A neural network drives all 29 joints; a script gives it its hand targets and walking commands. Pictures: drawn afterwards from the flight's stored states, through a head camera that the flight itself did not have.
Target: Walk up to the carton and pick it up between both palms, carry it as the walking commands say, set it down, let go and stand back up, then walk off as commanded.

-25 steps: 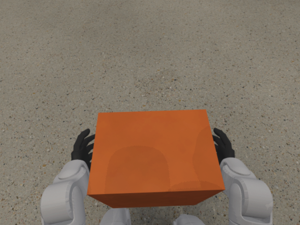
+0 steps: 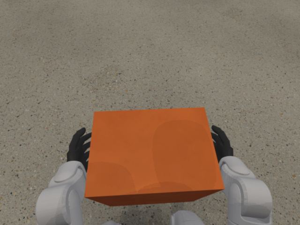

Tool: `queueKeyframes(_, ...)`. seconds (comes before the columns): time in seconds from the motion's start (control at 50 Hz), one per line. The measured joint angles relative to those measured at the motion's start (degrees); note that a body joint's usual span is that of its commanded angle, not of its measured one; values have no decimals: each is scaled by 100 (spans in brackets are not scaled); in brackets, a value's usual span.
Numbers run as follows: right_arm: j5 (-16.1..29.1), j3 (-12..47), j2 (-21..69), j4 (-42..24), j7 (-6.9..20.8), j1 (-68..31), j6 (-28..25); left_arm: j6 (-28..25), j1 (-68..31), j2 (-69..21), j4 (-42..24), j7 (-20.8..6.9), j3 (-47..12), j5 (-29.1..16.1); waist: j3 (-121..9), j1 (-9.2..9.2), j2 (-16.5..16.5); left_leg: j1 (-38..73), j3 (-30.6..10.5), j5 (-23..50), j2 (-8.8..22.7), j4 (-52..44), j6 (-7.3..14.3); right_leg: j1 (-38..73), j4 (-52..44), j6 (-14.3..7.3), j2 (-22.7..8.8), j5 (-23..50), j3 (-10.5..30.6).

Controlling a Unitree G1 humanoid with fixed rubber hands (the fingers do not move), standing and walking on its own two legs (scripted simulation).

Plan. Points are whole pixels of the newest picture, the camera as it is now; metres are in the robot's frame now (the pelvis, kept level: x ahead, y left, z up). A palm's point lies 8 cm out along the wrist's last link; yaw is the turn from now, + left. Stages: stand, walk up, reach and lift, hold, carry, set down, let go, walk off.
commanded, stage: carry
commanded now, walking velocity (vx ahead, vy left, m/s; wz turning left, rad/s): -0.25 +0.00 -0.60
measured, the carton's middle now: (151, 163) +0.25 +0.00 +0.04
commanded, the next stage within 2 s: none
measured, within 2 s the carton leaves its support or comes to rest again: neither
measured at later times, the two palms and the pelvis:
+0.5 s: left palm out of the picture +0.07 +0.08 +0.06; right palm out of the picture +0.01 -0.24 +0.08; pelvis -0.20 -0.04 +0.00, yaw -10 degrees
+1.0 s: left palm out of the picture -0.07 -0.02 +0.09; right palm out of the picture -0.23 -0.30 +0.08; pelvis -0.36 -0.05 +0.00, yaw -26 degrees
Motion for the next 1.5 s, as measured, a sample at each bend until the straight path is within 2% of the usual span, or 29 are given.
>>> queueKeyframes(0.04,0,-3,0,0,0,0,11,24,-14,1,-1,7,0,0,-40,3,30,-128,145,122,148,33,-58,447,-760,0,-4,28,4)
queueKeyframes(0.08,-1,-11,-1,-12,0,-3,16,42,-45,1,0,9,1,0,-83,6,35,-350,238,171,274,237,-137,1009,-2024,3,-2,205,10)
queueKeyframes(0.1,-2,-54,-8,-8,-5,-13,28,10,-74,-15,85,2,-13,-2,-53,-6,152,-523,133,9,354,430,-185,939,-2082,-34,94,122,-6)
queueKeyframes(0.12,-2,-90,-7,-6,-22,-3,79,1,-85,-14,184,-12,-31,-2,-16,-20,243,-715,-121,-469,303,725,-246,790,-1970,-96,166,236,0)
queueKeyframes(0.16,0,-100,-7,-9,-58,36,157,27,-80,-14,272,-38,-37,-1,9,-40,275,-1077,-635,-1005,-22,1472,-292,586,-1930,-214,197,486,27)
queueKeyframes(0.2,0,-90,-9,-13,-67,36,141,4,-76,-15,271,-44,-38,-1,2,-43,239,-1243,-903,-1045,-343,2009,-294,440,-1969,-288,199,690,73)
queueKeyframes(0.24,0,-77,-10,-33,-68,36,75,-59,-76,-14,248,-56,-38,-1,1,-46,190,-1222,-1011,-1048,-602,2143,-295,306,-1994,-339,201,845,93)
queueKeyframes(0.34,0,-69,-11,-62,-68,12,35,-114,-75,-12,213,-69,-39,0,-3,-49,21,-875,-1065,-1051,-1068,1939,-295,-130,-2062,-436,234,1260,91)
queueKeyframes(0.38,0,-68,-12,-64,-68,13,33,-113,-74,-12,208,-69,-39,0,-7,-51,-61,-521,-1069,-1054,-1213,1398,-295,-293,-2163,-452,273,1485,89)
queueKeyframes(0.42,1,-61,-13,-74,-63,14,23,-105,-72,-12,174,-64,-40,0,-13,-55,-139,34,-1076,-1057,-1299,436,-295,-436,-2311,-451,359,1744,84)
queueKeyframes(0.44,1,-61,-5,-74,-59,13,11,-96,-82,-8,158,-59,-38,0,3,-51,-241,196,-1044,-827,-1331,39,-160,-498,-2378,-417,382,1861,116)
queueKeyframes(0.46,1,-55,-2,-71,-58,13,22,-93,-56,-6,148,-56,-38,0,26,-45,-353,179,-981,-609,-1326,-41,7,-545,-2363,-311,399,1718,161)
queueKeyframes(0.48,2,-36,-3,-69,-54,13,52,-92,14,-7,111,-53,-38,0,27,-39,-352,159,-916,-491,-1229,-43,116,-628,-2087,-163,461,1104,157)
queueKeyframes(0.52,4,-11,-5,-69,-21,13,59,-57,81,-7,2,-27,-39,1,27,-34,-270,162,-744,-381,-983,-43,190,-899,-905,-5,486,273,159)
queueKeyframes(0.56,4,-13,-3,-70,-2,14,60,-19,70,-6,-28,-9,-39,0,22,-33,-172,176,-574,-313,-730,-43,192,-1032,153,19,421,163,165)
queueKeyframes(0.6,3,-23,-1,-71,3,15,62,12,39,-4,-31,1,-38,0,14,-30,-105,174,-406,-237,-502,-44,181,-920,554,20,304,155,172)
queueKeyframes(0.7,3,-52,1,-71,10,16,97,108,-38,-2,-18,23,-38,0,-14,-27,-46,117,57,-18,-82,-44,90,-129,109,21,53,148,175)
queueKeyframes(0.8,1,-86,-4,-68,-14,4,155,102,-79,-4,93,5,-42,-2,-147,-29,97,-302,267,111,214,213,-67,1060,-2220,-4,83,364,170)
queueKeyframes(0.82,0,-130,-6,-60,-39,19,192,59,-83,-8,225,-18,-69,-3,-136,-28,195,-433,89,-259,192,377,-113,965,-2186,-26,145,394,170)
queueKeyframes(0.86,2,-169,-5,-62,-85,91,265,45,-82,-8,395,-52,-106,-2,-139,-25,244,-719,-402,-887,-74,954,-178,831,-2194,-110,161,576,176)
queueKeyframes(0.92,3,-157,-8,-67,-100,93,234,6,-83,-10,402,-61,-107,-1,-157,-29,213,-852,-798,-954,-442,1514,-181,741,-2339,-199,164,843,170)
queueKeyframes(1.02,3,-147,-9,-69,-100,95,149,-78,-82,-12,403,-74,-108,-1,-229,-34,85,-528,-880,-957,-892,1376,-181,489,-2420,-253,166,1122,165)
queueKeyframes(1.08,3,-147,-11,-72,-100,96,150,-77,-82,-13,402,-74,-108,0,-258,-38,4,54,-890,-870,-1079,414,-181,336,-2421,-248,180,1260,159)
queueKeyframes(1.1,3,-146,-11,-73,-100,95,150,-77,-81,-12,401,-74,-108,0,-282,-40,2,327,-894,-678,-1089,-116,-181,278,-2420,-233,213,1307,153)
queueKeyframes(1.12,3,-149,-7,-69,-100,94,147,-72,-95,-8,406,-74,-107,0,-280,-33,-50,384,-875,-342,-1105,-355,-81,232,-2428,-213,209,1361,162)
queueKeyframes(1.16,4,-142,-2,-65,-102,95,184,-61,-48,-6,396,-73,-107,-1,-285,-32,-121,364,-855,-162,-1109,-369,78,254,-2473,-154,194,1305,164)
queueKeyframes(1.2,4,-136,-2,-66,-100,95,203,-41,-32,-6,371,-66,-107,0,-316,-32,-97,363,-839,-134,-1054,-370,133,335,-2472,-120,194,1082,164)
queueKeyframes(1.28,3,-138,-2,-66,-95,95,219,-3,-40,-6,357,-52,-107,0,-416,-32,-100,365,-727,-84,-975,-370,137,633,-2648,-108,177,1434,164)
queueKeyframes(1.5,3,-175,-2,-65,-105,95,423,219,-80,-6,385,-16,-107,0,-416,-31,27,367,-711,81,-949,-370,137,668,-2706,-125,195,1492,164)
